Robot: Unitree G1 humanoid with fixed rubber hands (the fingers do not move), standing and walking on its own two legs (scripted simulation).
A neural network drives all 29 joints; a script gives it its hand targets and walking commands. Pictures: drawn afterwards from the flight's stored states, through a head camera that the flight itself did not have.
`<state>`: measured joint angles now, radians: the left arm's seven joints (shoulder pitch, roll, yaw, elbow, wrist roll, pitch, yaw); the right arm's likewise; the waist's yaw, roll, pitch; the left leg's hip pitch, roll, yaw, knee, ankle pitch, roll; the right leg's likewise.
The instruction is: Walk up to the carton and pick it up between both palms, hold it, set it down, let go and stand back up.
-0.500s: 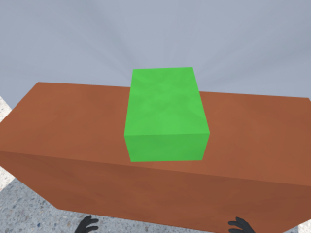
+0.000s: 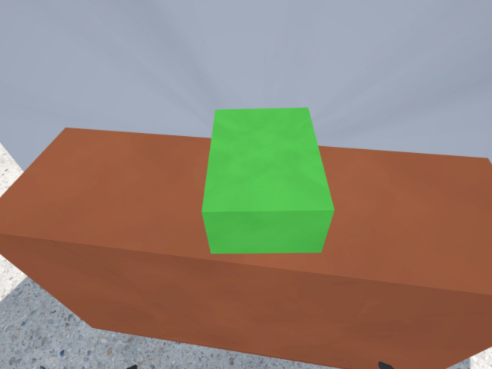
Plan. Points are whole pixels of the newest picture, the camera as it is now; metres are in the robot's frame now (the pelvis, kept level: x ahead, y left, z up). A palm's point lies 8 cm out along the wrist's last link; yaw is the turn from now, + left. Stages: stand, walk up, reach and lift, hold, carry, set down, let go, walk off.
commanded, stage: stand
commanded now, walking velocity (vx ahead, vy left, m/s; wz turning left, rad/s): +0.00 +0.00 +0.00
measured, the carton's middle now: (263, 174) +0.52 -0.03 +0.00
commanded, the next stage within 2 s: none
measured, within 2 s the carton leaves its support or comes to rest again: neither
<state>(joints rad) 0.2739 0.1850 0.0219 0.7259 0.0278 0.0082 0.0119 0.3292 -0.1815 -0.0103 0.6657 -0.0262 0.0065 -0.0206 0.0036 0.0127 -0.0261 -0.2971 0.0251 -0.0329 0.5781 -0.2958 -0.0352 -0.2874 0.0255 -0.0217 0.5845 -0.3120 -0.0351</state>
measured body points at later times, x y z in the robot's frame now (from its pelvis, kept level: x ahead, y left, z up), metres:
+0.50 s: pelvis +0.01 +0.01 +0.00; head +0.00 +0.01 +0.45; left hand +0.09 +0.25 -0.12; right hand +0.09 -0.23 -0.12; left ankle +0.01 +0.14 -0.73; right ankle +0.00 -0.10 -0.73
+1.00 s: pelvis +0.00 +0.01 +0.01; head +0.01 +0.01 +0.46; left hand +0.02 +0.25 -0.14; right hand +0.02 -0.22 -0.14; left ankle +0.01 +0.14 -0.73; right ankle +0.00 -0.10 -0.73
